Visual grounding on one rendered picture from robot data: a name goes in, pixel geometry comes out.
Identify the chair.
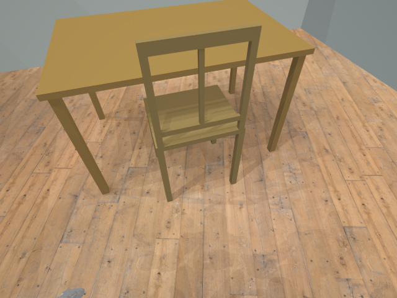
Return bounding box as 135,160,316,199
135,23,262,202

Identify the table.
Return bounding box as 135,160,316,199
36,0,315,195

